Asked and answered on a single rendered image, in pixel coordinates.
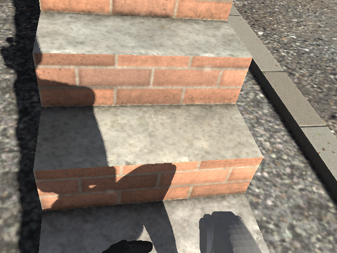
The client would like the robot left hand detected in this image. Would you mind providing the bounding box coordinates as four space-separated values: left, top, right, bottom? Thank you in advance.
102 240 153 253

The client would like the robot right thigh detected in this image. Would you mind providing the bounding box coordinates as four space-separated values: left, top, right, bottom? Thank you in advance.
199 211 262 253

